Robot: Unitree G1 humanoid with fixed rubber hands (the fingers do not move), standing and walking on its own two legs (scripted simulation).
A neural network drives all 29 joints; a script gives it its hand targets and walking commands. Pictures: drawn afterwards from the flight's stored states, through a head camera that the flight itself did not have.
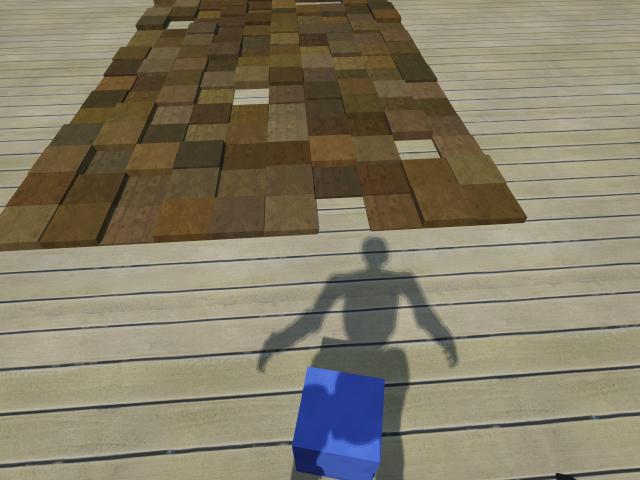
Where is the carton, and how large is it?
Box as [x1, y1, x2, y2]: [292, 367, 384, 479]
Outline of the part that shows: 307,367 292,443 296,470 339,479 372,479 380,460 384,379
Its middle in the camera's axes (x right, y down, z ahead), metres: +0.05 +0.52 +1.06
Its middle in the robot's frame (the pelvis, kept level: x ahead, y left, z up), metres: +0.40 -0.04 -0.66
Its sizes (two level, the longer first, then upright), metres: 0.210 0.200 0.250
